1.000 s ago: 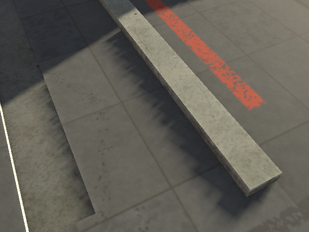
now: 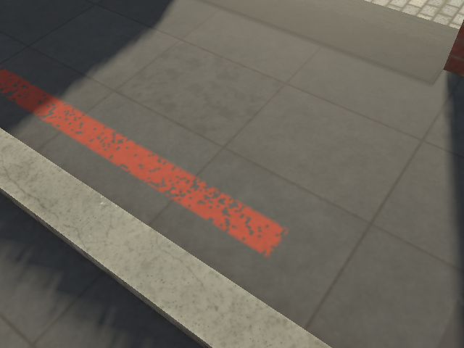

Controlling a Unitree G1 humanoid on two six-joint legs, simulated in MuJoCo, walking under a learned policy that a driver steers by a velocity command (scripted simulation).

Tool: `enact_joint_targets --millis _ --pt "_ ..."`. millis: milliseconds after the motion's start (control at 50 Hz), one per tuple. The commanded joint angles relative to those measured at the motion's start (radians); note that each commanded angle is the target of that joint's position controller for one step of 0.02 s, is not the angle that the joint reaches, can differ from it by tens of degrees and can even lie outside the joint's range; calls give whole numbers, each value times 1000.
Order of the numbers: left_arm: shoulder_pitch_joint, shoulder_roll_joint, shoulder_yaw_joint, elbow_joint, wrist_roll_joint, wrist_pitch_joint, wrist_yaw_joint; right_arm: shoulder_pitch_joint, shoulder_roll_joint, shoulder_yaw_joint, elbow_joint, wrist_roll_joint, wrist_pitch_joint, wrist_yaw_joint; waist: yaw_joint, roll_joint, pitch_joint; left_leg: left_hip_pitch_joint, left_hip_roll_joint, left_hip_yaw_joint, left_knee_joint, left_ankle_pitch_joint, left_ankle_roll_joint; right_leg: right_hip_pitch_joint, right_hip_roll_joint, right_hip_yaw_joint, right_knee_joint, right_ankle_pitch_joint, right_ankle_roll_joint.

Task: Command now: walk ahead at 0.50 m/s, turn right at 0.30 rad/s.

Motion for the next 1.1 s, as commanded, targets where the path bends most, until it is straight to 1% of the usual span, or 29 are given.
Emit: enact_joint_targets --millis 20,60,100,140,180,200,220,240,260,280,300,340,360,380,400,440,460,480,500,520,540,560,580,600,620,660,760,920,1100 --pt "-11 156 35 -61 0 -15 16 -32 -36 -2 -51 0 0 5 -5 -98 -49 40 -24 35 -181 187 -16 0 -221 122 -123 331 -139" --pt "17 162 34 -50 -3 -13 17 -93 -29 4 -62 9 -2 13 24 -111 -36 71 -48 44 -298 279 -11 8 -220 111 -122 253 -120" --pt "41 159 30 -30 0 -7 20 -130 -29 7 -68 8 -6 20 39 -125 -11 95 -75 53 -360 312 -3 27 -236 115 -92 318 -109" --pt "67 142 24 -12 5 7 24 -121 -31 8 -64 0 -12 31 41 -130 -28 110 -101 57 -388 291 18 99 -259 129 -14 439 -93" --pt "55 141 22 -8 4 19 29 -75 -57 -3 -51 -10 -13 40 12 -137 -47 148 -118 55 -435 218 50 158 -272 158 73 516 -64" --pt "28 151 24 -11 1 22 31 -17 -72 -10 -33 -15 -16 40 -26 -147 -73 231 -141 69 -475 224 70 161 -256 156 140 599 -45" --pt "4 145 21 -12 -2 26 33 81 -82 -16 -1 -28 -21 39 -85 -139 -116 373 -143 79 -549 370 93 142 -209 128 259 647 -10" --pt "6 105 7 -29 11 23 32 217 -141 -28 31 -44 -26 36 -124 -62 -245 648 -4 -50 -487 786 144 4 -134 93 486 408 39" --pt "203 5 -20 3 16 15 25 277 -165 -23 53 -49 -15 32 -59 201 -416 975 286 -355 -431 1175 341 -249 -5 80 871 -420 114" --pt "256 78 -9 44 -13 17 19 293 -106 -12 63 -22 -3 40 -77 149 -485 957 310 -485 -478 931 391 -301 -12 186 975 -542 133" --pt "166 138 8 36 -26 33 20 196 -93 -10 46 0 9 42 -78 88 -334 821 264 -413 -527 641 361 -362 -52 159 1040 -502 154" --pt "35 126 13 13 -6 75 35 26 -6 25 20 -11 39 36 -40 18 -139 521 162 -278 -625 275 288 -351 -126 78 960 -407 175" --pt "30 111 15 7 -3 94 42 -19 -4 29 18 -19 47 35 -8 49 -87 387 119 -227 -676 163 261 -273 -153 62 867 -365 180" --pt "59 74 7 20 1 107 44 -39 -8 27 27 -25 55 35 8 94 -64 302 73 -164 -700 150 242 -186 -147 22 776 -356 186" --pt "92 39 -2 37 3 110 49 -43 -9 27 35 -32 61 32 18 128 -67 266 40 -100 -695 211 233 -119 -142 -9 683 -369 190" --pt "91 11 -12 60 14 109 57 7 -11 26 62 -33 65 22 -1 118 -112 315 43 -75 -661 318 242 -54 -143 -27 516 -355 190" --pt "88 17 -11 71 15 114 61 30 -17 25 72 -25 66 17 -10 104 -135 345 64 -96 -649 296 246 -30 -147 -27 443 -294 185" --pt "79 21 -10 67 18 113 64 11 0 34 74 -10 73 13 12 76 -135 419 74 -124 -635 208 224 -53 -162 0 336 -289 173" --pt "34 15 -13 71 13 108 67 24 -2 35 84 5 83 9 0 60 -109 472 47 -142 -608 166 196 -37 -149 -9 142 -195 162" --pt "6 24 -10 93 7 105 69 52 -26 27 95 18 92 4 -20 52 -93 501 22 -146 -584 184 182 3 -124 -22 4 -38 159" --pt "6 56 -5 97 12 109 68 83 -47 20 109 23 93 2 -27 53 -98 499 26 -160 -564 222 166 67 -140 4 -53 21 145" --pt "29 110 2 100 19 115 69 122 -37 20 122 12 81 10 -48 -13 -134 432 9 -129 -542 236 142 177 -192 31 33 196 129" --pt "52 127 8 133 14 118 59 179 0 21 138 4 70 22 -83 -152 -133 431 -58 -45 -576 79 108 123 -208 22 119 170 77" --pt "39 48 -5 137 11 111 43 111 -5 23 145 -6 68 23 -38 -116 -80 459 -86 -14 -556 33 78 39 -189 24 94 23 58" --pt "34 26 -12 149 21 103 37 58 -5 20 138 -1 70 20 -30 -100 -34 451 -92 -5 -540 65 76 -3 -182 23 72 -38 62" --pt "30 48 -5 166 21 83 39 45 -1 18 147 2 82 5 -28 -99 -6 462 -90 2 -501 197 91 -34 -175 21 63 17 77" --pt "58 28 -17 222 15 64 42 68 10 11 185 7 107 -17 -37 -67 -23 531 -84 3 -476 272 102 -45 -162 5 67 107 91" --pt "95 15 -32 285 17 54 36 64 1 4 226 7 132 -31 -41 -40 -16 566 -80 2 -482 277 92 -53 -154 -6 47 104 90" --pt "134 -10 -45 325 20 55 39 67 5 5 265 6 141 -39 -40 -48 13 546 -79 2 -508 203 79 -66 -144 -16 15 23 85"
